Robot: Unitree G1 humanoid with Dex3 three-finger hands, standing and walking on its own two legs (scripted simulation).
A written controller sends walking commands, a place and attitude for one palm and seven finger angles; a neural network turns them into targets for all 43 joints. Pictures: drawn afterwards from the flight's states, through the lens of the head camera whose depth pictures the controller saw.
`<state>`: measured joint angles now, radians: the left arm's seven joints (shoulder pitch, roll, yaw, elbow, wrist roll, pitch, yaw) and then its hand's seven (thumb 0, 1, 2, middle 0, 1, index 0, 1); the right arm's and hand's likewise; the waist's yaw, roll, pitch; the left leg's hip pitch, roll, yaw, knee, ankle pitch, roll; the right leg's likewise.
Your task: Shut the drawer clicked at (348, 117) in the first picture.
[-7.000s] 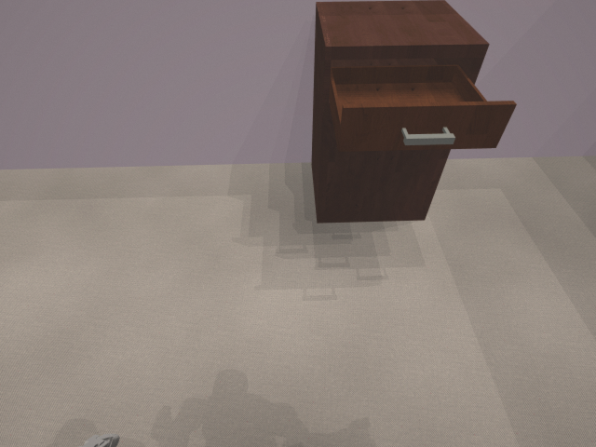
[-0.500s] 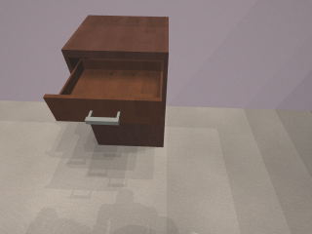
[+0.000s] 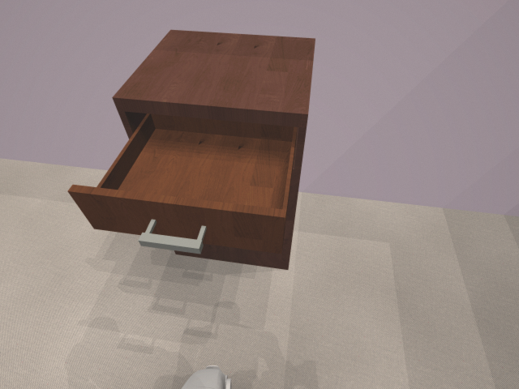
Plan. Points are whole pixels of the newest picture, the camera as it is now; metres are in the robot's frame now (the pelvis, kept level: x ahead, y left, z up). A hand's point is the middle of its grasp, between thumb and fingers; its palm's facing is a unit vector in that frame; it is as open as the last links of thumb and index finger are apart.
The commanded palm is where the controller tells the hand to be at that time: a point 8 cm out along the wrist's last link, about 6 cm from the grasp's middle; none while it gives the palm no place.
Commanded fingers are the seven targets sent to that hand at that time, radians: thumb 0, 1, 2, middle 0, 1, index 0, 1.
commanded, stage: take the last steps up to it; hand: left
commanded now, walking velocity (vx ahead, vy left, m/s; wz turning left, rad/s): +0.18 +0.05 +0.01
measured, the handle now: (174, 235) +0.42 +0.23 -0.09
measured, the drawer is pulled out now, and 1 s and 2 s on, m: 0.29 0.29 0.29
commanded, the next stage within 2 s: come to a stop and stand still in 0.10 s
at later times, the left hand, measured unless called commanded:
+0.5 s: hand (155, 373) +0.17 +0.22 -0.18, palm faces +0.03 -0.97 -0.23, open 7.4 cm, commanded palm none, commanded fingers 0.00 0.90 0.90 -0.20 -0.30 -0.20 -0.30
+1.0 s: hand out of the picture +0.12 +0.24 -0.18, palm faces +0.05 -0.98 -0.21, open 7.4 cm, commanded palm none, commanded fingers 0.00 0.90 0.90 -0.20 -0.30 -0.20 -0.30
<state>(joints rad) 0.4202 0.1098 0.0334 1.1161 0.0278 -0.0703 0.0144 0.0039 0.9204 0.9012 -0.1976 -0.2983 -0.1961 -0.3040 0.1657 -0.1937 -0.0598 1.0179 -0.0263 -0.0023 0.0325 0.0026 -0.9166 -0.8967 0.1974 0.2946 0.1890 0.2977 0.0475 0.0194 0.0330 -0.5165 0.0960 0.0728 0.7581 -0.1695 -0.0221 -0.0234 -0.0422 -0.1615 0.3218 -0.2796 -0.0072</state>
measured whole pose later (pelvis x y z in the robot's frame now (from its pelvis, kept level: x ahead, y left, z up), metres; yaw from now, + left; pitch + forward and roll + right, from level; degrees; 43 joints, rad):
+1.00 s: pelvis +0.07 +0.06 -0.01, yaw -2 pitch -1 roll +1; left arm 0.21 0.18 0.05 1.07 0.02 0.04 0.03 0.01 0.91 0.90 -0.20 -0.30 -0.20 -0.30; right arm 0.27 -0.14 -0.02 1.07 -0.02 0.02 -0.02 0.00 -0.91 -0.90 0.20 0.30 0.19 0.30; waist 0.03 -0.04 0.03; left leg -0.14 0.00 0.03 0.46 -0.29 0.00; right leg -0.30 -0.05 -0.04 0.53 -0.23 0.00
